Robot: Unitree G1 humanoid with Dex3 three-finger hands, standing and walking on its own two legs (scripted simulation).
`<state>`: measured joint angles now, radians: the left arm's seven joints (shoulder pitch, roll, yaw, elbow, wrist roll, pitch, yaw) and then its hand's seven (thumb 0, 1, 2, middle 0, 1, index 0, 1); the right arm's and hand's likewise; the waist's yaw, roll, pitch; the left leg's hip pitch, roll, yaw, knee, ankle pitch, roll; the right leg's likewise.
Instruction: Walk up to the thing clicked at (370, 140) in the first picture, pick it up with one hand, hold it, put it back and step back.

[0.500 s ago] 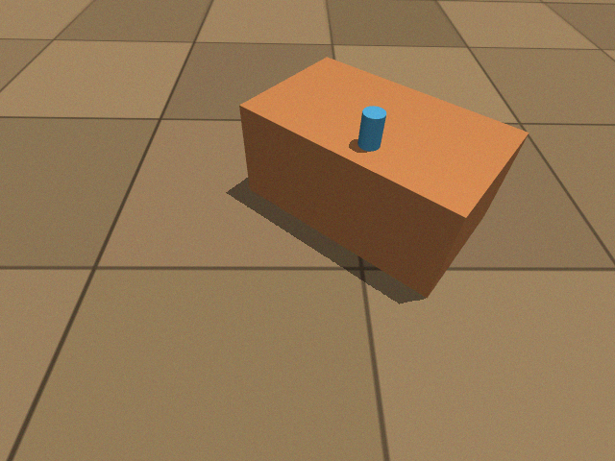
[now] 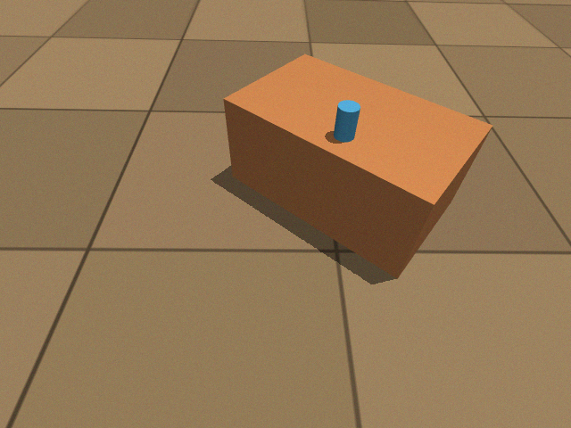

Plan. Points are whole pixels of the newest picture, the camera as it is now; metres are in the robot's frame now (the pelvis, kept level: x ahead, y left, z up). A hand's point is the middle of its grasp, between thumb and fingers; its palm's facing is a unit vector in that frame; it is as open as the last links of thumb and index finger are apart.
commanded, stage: stand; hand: left
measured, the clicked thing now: (346, 121) +1.18 -0.21 -0.27
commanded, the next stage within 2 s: walk up in 0.62 s
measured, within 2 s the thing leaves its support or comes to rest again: neither
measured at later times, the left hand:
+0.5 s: hand out of the picture +0.07 +0.25 -0.16, palm faces -0.03 -0.94 -0.33, open 7.4 cm
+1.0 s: hand (151, 414) +0.18 +0.22 -0.15, palm faces -0.16 -0.87 -0.46, open 7.4 cm
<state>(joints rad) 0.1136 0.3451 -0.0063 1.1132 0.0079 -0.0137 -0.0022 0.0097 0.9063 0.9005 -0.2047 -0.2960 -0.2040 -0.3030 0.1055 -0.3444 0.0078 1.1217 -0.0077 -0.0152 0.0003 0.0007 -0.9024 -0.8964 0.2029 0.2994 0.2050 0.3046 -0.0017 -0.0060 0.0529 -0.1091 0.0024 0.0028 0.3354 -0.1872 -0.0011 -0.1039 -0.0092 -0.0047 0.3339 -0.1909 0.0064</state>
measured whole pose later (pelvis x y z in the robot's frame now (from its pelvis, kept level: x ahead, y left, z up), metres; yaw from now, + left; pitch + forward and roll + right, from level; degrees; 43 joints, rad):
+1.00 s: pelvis +0.07 -0.07 -0.04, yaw -13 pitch -4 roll +0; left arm 0.29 0.43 0.11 0.94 0.03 -0.04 -0.07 0.01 0.91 0.90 -0.20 -0.30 -0.20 -0.30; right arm 0.21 -0.47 -0.10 0.94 -0.04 0.01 0.04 0.00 -0.90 -0.90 0.20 0.30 0.20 0.30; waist 0.01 0.09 0.07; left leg -0.21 0.11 0.03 0.98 -0.55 0.02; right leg -0.37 -0.03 -0.07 0.77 -0.32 -0.01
